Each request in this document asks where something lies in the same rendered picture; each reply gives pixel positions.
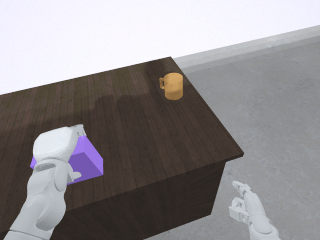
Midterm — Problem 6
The robot right hand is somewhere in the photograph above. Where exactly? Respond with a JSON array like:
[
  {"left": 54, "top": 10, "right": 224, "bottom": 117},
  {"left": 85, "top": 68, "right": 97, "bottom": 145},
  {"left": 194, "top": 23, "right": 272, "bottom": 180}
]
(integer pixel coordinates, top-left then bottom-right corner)
[{"left": 229, "top": 180, "right": 266, "bottom": 225}]

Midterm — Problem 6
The robot left forearm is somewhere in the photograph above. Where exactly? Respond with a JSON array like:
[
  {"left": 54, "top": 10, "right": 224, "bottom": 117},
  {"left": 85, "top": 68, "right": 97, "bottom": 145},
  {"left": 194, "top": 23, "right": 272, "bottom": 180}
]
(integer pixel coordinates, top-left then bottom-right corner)
[{"left": 3, "top": 159, "right": 69, "bottom": 240}]

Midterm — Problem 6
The table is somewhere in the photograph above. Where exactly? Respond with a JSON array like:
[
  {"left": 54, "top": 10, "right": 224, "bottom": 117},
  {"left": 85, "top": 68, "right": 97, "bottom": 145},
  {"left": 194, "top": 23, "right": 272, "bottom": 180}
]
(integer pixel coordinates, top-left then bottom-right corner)
[{"left": 0, "top": 56, "right": 244, "bottom": 240}]

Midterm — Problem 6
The sponge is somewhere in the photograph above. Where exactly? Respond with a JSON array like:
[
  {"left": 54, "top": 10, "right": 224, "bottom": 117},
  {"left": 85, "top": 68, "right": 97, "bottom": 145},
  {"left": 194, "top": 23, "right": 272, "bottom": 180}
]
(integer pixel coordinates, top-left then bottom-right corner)
[{"left": 30, "top": 135, "right": 103, "bottom": 185}]

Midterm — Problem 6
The robot left hand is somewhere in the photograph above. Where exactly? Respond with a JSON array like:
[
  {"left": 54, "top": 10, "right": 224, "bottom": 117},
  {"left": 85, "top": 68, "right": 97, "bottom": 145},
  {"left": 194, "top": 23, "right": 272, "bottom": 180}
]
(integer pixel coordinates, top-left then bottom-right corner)
[{"left": 33, "top": 124, "right": 87, "bottom": 184}]

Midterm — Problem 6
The robot right forearm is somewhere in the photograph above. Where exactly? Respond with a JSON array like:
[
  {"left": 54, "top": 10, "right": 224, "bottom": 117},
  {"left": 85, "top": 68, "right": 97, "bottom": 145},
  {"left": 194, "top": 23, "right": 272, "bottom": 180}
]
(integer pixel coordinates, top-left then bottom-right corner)
[{"left": 248, "top": 214, "right": 281, "bottom": 240}]

